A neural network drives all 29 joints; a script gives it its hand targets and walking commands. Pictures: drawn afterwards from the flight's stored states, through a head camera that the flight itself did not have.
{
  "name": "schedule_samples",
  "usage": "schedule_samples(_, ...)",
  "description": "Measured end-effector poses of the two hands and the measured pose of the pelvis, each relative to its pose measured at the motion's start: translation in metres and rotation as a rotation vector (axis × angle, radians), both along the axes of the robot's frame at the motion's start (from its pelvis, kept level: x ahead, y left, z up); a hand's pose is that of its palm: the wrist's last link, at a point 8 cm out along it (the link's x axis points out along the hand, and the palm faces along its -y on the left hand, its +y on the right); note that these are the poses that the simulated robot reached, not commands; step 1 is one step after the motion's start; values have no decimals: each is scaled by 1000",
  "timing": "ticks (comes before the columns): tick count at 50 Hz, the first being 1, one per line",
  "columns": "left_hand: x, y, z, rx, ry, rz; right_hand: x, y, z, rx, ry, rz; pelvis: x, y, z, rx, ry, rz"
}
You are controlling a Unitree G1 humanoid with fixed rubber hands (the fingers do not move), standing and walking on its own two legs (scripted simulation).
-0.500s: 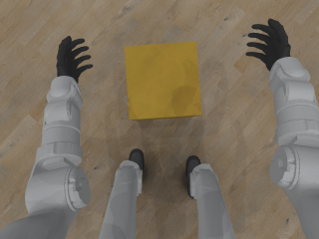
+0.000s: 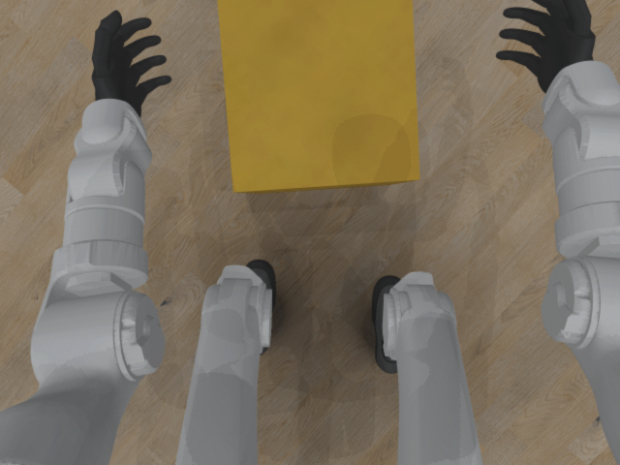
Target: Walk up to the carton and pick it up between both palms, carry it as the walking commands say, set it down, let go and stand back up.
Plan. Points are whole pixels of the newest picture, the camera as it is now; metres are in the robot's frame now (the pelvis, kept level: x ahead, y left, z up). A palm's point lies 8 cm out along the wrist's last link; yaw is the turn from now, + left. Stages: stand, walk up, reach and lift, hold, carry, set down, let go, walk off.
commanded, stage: reach and lift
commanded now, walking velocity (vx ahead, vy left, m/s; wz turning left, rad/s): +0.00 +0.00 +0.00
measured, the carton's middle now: (319, 107) +0.55 +0.01 -0.39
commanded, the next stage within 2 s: none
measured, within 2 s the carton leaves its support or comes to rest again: neither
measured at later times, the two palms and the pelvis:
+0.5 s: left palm (178, 127) +0.49 +0.22 -0.27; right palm (490, 107) +0.52 -0.23 -0.27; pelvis -0.02 +0.00 -0.11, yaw +0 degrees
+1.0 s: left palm (191, 130) +0.49 +0.22 -0.32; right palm (470, 120) +0.51 -0.22 -0.33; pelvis -0.02 +0.00 -0.14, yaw -1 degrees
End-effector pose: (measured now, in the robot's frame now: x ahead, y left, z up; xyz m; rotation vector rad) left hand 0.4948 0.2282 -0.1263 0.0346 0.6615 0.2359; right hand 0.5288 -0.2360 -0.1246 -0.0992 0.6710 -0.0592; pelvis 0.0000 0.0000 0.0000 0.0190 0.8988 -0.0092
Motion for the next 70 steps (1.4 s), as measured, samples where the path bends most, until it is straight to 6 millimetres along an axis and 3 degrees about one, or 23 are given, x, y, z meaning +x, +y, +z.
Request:
schedule_samples(19,-3,-5,-112,2,27,-4,-7,5,-114,-15,22,-10,-13,0,-87,1,-79,-4)
schedule_samples(34,-10,-10,-189,18,99,-16,-16,11,-192,-15,70,-34,-23,-3,-135,3,-194,-16)
schedule_samples(41,-1,-9,-190,17,76,-4,-18,13,-205,-15,59,-33,-22,-3,-144,8,-222,-12)
schedule_samples(53,-2,-12,-193,4,85,-4,-17,16,-199,-23,64,-37,-22,-1,-144,2,-221,-13)
schedule_samples(70,5,-33,-190,-24,78,-20,-14,39,-198,6,60,-23,-26,2,-140,-1,-210,-11)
